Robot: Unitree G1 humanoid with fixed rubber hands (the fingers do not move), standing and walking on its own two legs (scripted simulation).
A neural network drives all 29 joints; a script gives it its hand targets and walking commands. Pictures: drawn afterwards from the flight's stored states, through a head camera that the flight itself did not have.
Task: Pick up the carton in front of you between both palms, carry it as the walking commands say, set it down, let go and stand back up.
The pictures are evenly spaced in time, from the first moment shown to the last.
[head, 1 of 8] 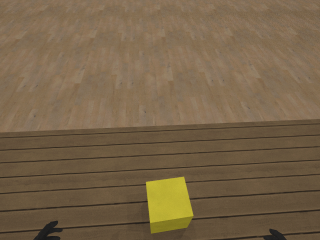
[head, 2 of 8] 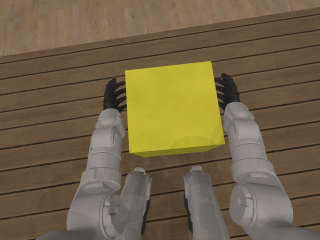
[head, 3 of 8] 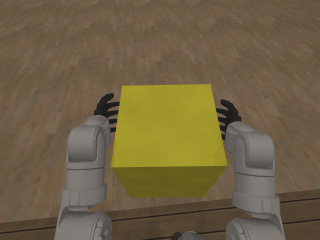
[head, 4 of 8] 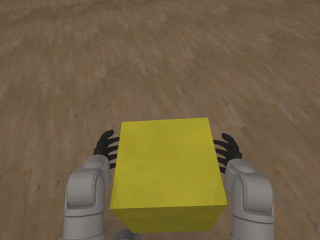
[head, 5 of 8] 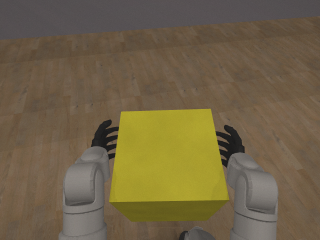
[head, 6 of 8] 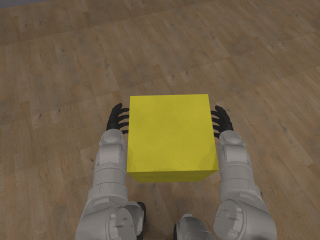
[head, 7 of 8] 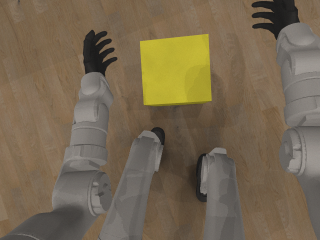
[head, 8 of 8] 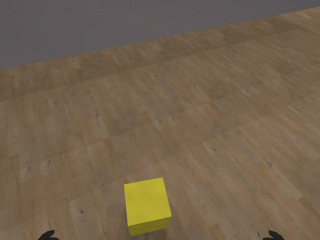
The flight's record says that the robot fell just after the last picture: no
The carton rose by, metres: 0.68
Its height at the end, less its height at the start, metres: -0.08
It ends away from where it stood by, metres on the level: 5.85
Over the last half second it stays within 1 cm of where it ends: yes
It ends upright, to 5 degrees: yes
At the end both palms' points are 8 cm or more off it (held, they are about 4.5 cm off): yes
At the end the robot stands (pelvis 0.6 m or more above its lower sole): yes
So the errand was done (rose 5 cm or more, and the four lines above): yes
